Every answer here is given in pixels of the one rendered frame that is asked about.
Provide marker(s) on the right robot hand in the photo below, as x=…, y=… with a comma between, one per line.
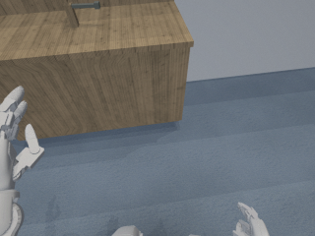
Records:
x=256, y=226

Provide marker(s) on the tap lever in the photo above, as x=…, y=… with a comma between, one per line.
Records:
x=95, y=5

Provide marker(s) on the left robot forearm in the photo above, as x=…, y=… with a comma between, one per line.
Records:
x=11, y=213

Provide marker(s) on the counter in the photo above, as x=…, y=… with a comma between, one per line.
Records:
x=87, y=70

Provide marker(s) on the robot left thigh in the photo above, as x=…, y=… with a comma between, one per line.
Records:
x=128, y=231

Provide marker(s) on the left robot hand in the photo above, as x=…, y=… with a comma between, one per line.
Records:
x=12, y=110

